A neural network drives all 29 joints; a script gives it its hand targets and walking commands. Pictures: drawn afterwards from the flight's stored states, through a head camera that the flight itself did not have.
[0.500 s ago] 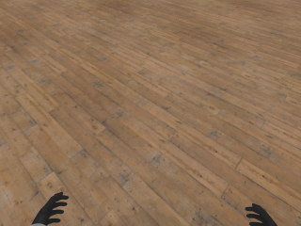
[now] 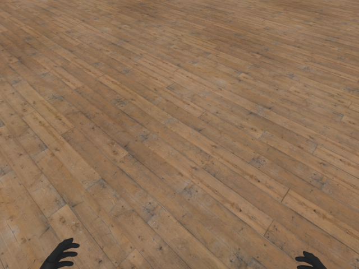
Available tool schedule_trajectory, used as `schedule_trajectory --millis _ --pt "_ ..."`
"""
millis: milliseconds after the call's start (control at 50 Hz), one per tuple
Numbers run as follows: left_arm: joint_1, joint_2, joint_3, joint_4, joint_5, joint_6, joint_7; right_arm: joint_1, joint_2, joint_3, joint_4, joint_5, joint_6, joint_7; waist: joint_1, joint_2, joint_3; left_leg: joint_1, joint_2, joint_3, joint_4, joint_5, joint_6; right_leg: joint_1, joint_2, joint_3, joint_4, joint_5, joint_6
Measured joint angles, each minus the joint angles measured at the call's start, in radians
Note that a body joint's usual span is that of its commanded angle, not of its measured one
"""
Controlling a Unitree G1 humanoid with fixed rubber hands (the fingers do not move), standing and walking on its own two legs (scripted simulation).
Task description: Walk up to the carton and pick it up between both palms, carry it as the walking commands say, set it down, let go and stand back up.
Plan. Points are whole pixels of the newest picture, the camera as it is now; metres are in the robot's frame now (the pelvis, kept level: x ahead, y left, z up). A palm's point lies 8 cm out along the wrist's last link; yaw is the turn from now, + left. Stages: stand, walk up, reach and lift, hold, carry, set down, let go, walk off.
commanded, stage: stand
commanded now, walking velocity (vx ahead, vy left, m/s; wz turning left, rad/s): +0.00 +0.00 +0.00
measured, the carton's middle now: out of the picture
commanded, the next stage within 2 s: walk up in 1.06 s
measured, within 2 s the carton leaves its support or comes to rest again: neither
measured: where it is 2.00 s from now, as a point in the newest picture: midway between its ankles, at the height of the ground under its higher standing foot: outside the picture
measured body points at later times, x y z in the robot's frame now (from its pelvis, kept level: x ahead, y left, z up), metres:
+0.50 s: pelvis +0.00 +0.00 +0.02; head +0.00 +0.00 +0.47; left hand +0.14 +0.31 -0.08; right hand +0.12 -0.30 -0.09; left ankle +0.01 +0.13 -0.72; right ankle +0.00 -0.12 -0.72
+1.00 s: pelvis +0.00 +0.00 +0.02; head +0.00 +0.00 +0.47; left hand +0.12 +0.32 -0.09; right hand +0.10 -0.31 -0.10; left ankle +0.01 +0.13 -0.72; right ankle +0.00 -0.12 -0.72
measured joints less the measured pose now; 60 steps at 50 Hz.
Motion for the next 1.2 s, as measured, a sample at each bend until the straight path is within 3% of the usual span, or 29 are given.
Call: schedule_trajectory --millis 660,1200 --pt "-0.04 0.001 -0.016 0.168 -0.005 0.009 -0.006 -0.029 0.003 0.011 0.169 0.004 0.012 0.004 0.001 -0.002 0.01 0.128 -0.001 0.003 -0.232 0.123 0.001 0.125 -0.002 0.003 -0.227 0.121 0.004" --pt "-0.035 0.004 -0.015 0.226 -0.005 0.017 -0.001 -0.036 0.002 0.01 0.23 0.004 0.021 0.003 0.0 -0.003 0.01 0.16 -0.004 0.001 -0.296 0.155 0.004 0.159 -0.006 0.004 -0.294 0.153 0.01"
